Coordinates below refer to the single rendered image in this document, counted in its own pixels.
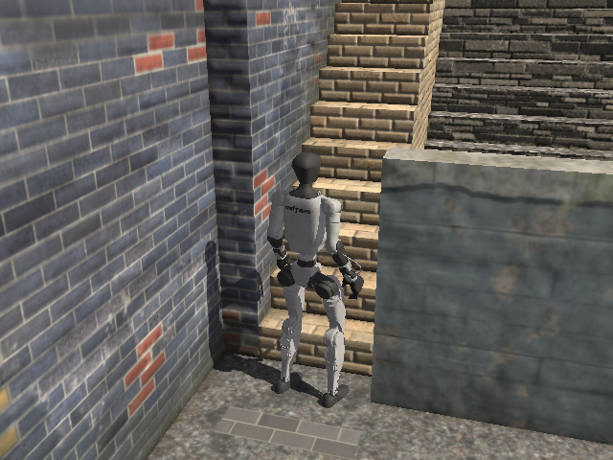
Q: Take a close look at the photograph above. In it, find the left robot foot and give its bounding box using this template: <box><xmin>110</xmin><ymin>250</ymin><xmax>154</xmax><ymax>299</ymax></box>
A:
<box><xmin>275</xmin><ymin>372</ymin><xmax>303</xmax><ymax>394</ymax></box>

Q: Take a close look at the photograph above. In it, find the robot right hand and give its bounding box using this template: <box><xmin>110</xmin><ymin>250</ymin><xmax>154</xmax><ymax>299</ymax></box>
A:
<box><xmin>342</xmin><ymin>274</ymin><xmax>364</xmax><ymax>300</ymax></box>

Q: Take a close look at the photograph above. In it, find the robot torso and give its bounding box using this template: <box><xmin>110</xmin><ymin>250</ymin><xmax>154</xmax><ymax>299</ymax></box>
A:
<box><xmin>283</xmin><ymin>187</ymin><xmax>327</xmax><ymax>288</ymax></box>

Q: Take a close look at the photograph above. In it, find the robot right forearm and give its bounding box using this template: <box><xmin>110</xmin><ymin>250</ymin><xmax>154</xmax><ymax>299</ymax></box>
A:
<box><xmin>332</xmin><ymin>241</ymin><xmax>357</xmax><ymax>283</ymax></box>

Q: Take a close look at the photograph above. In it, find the robot left hand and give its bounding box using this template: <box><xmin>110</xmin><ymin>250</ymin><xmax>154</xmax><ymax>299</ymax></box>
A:
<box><xmin>277</xmin><ymin>254</ymin><xmax>294</xmax><ymax>269</ymax></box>

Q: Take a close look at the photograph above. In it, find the robot left forearm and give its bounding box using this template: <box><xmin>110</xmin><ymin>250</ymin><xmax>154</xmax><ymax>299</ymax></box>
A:
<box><xmin>267</xmin><ymin>236</ymin><xmax>287</xmax><ymax>260</ymax></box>

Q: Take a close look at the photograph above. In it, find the right robot upper arm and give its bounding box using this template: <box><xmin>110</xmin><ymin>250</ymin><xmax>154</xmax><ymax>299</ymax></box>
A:
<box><xmin>321</xmin><ymin>196</ymin><xmax>342</xmax><ymax>254</ymax></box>

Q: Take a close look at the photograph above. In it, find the left robot upper arm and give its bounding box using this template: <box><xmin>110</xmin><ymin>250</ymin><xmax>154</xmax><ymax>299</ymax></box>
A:
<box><xmin>267</xmin><ymin>190</ymin><xmax>289</xmax><ymax>240</ymax></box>

